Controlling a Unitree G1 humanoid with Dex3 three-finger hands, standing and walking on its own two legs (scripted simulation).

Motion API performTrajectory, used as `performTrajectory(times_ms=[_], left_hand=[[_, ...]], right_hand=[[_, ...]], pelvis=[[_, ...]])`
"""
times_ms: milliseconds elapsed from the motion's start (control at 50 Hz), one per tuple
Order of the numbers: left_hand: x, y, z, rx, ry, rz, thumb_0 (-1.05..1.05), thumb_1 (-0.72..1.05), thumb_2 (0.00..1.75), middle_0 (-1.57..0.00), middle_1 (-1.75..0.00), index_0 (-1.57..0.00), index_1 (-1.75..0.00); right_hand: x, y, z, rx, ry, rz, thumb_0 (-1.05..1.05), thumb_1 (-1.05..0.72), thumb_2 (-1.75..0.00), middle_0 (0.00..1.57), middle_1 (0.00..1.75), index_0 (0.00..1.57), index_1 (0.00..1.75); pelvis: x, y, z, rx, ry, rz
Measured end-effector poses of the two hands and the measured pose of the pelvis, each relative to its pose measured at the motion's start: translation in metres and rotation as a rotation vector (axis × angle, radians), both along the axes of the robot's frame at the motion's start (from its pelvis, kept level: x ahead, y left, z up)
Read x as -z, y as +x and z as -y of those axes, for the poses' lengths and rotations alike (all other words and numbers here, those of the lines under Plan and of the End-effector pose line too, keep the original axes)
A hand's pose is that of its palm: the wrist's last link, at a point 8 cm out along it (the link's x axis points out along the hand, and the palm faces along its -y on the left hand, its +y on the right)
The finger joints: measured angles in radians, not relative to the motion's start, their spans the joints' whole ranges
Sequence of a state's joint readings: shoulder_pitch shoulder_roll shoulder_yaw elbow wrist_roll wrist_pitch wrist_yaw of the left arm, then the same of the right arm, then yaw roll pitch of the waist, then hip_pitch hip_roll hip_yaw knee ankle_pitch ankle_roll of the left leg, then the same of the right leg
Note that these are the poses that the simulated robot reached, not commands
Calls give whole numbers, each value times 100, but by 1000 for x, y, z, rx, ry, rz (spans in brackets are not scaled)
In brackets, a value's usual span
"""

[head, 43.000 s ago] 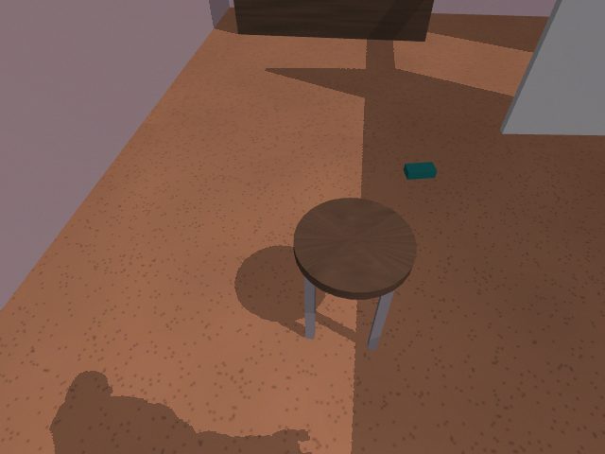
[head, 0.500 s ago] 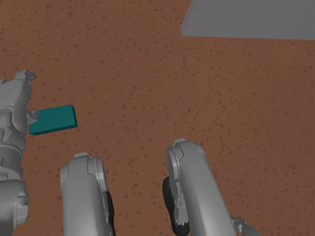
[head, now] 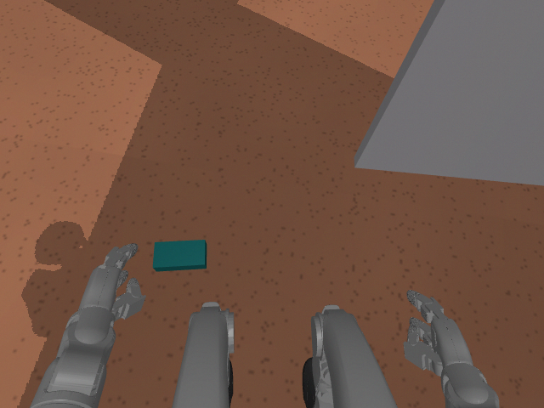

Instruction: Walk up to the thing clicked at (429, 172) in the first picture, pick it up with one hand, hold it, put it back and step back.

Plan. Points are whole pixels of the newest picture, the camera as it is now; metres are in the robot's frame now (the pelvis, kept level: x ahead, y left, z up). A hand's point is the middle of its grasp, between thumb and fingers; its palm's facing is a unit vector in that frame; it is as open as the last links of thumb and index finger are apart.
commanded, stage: home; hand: left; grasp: from above
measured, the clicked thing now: (180, 255) +0.48 +0.26 -0.53
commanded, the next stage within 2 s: none
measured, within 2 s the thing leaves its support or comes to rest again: neither
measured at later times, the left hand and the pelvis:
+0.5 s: hand (94, 314) +0.24 +0.20 +0.10, palm faces +0.10 -0.97 -0.22, open 7.4 cm; pelvis +0.07 +0.00 +0.16, yaw +3 degrees
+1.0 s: hand (89, 338) +0.22 +0.19 +0.12, palm faces +0.11 -0.97 -0.20, open 7.4 cm; pelvis +0.07 +0.00 +0.17, yaw +4 degrees
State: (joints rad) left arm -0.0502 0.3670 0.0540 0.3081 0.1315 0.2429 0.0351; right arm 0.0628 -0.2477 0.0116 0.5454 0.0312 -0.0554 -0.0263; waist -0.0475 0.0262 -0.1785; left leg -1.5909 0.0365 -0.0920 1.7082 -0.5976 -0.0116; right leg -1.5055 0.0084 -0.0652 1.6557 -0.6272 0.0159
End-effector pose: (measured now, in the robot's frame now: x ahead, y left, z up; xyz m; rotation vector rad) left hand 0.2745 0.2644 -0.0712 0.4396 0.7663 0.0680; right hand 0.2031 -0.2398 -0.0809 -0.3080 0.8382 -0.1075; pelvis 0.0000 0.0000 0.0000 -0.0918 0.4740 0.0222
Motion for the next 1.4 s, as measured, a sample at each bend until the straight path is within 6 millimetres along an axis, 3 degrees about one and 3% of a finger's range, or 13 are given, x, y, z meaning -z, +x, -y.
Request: performTrajectory(times_ms=[160, 320, 460, 560, 640, 820, 1200, 1400], left_hand=[[-68, -22, 10, -162, -127, -40, 1, 90, 90, -21, -30, -21, -30], [-133, -36, 16, -220, -189, -52, 1, 90, 89, -20, -30, -21, -30], [-186, -51, 21, -222, -202, -33, 1, 90, 89, -20, -30, -21, -30], [-211, -62, 23, -221, -204, -15, 1, 90, 89, -20, -30, -21, -30], [-219, -69, 24, -224, -207, -12, 1, 90, 89, -20, -30, -21, -30], [-215, -76, 26, -236, -218, -26, 1, 90, 89, -20, -30, -21, -30], [-215, -78, 31, -223, -213, -23, 1, 90, 89, -20, -30, -21, -30], [-215, -79, 32, -218, -213, -24, 1, 90, 89, -20, -30, -21, -30]], right_hand=[[-65, 6, -16, 30, 22, 53, 1, -90, -90, 20, 30, 20, 30], [-122, -1, -15, 85, -2, 87, 1, -90, -90, 20, 30, 20, 30], [-162, 4, -9, 117, -16, 147, 1, -90, -90, 20, 30, 20, 30], [-180, 18, -9, 111, -16, 211, 1, -90, -90, 20, 30, 20, 30], [-190, 31, -11, 88, -12, 262, 1, -90, -90, 20, 30, 20, 30], [-199, 47, -15, 31, -8, 318, 1, -90, -90, 20, 30, 20, 30], [-188, 22, -5, 58, -11, 263, 1, -90, -90, 20, 30, 20, 30], [-187, 21, -3, 66, -12, 272, 1, -90, -90, 20, 30, 20, 30]], pelvis=[[-63, 22, 0, -20, 11, 75], [-116, 46, -2, -33, 21, 158], [-149, 65, -4, -37, 32, 226], [-162, 74, -5, -42, 38, 263], [-166, 76, -5, -48, 43, 284], [-167, 73, -1, -56, 51, 306], [-166, 68, 4, -51, 55, 311], [-166, 67, 4, -47, 56, 311]])
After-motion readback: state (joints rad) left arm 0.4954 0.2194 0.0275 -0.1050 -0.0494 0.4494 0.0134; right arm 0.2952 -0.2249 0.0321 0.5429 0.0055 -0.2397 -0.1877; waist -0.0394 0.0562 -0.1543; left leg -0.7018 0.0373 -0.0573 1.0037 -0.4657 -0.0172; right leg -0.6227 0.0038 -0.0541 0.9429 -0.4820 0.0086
